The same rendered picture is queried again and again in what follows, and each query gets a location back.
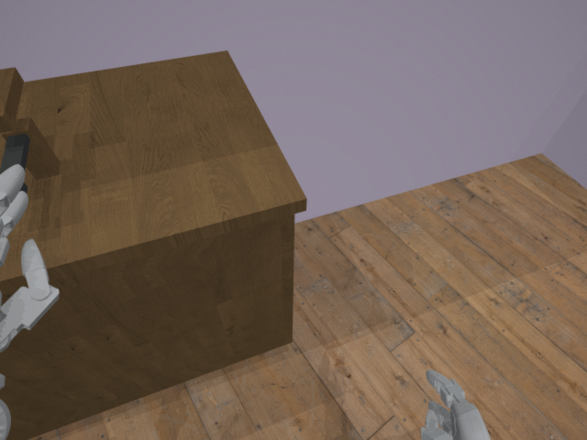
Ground left robot hand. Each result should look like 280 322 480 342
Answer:
0 164 60 353

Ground counter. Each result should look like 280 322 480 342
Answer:
0 50 307 440

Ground tap lever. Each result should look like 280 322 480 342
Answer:
0 134 30 193

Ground right robot hand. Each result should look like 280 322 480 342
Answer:
420 369 491 440

